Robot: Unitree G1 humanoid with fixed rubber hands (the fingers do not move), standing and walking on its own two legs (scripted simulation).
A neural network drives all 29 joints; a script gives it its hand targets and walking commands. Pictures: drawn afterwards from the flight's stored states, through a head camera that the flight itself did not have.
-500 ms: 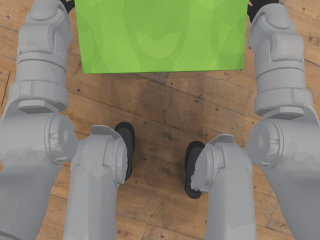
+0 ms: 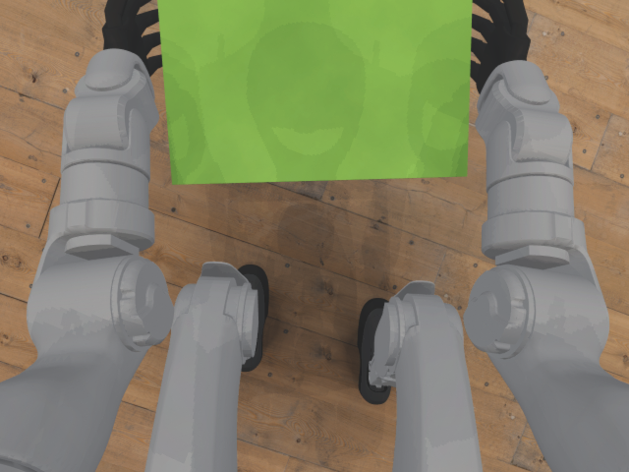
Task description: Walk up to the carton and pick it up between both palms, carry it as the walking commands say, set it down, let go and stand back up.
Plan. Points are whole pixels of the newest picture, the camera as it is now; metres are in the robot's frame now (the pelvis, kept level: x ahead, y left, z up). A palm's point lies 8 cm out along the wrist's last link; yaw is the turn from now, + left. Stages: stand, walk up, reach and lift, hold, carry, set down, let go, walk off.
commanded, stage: reach and lift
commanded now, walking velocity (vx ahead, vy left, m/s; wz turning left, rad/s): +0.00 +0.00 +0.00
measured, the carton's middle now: (314, 76) +0.55 +0.05 -0.17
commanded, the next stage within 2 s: none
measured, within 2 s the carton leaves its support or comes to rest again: neither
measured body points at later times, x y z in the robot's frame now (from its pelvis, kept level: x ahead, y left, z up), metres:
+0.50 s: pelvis +0.00 +0.00 +0.05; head +0.29 +0.03 +0.40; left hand +0.51 +0.23 -0.03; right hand +0.54 -0.14 -0.02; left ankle +0.13 +0.13 -0.42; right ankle +0.09 -0.13 -0.42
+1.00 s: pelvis +0.02 +0.00 +0.12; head +0.27 +0.02 +0.49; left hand +0.49 +0.23 +0.05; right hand +0.52 -0.14 +0.05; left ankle +0.13 +0.13 -0.42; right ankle +0.09 -0.13 -0.42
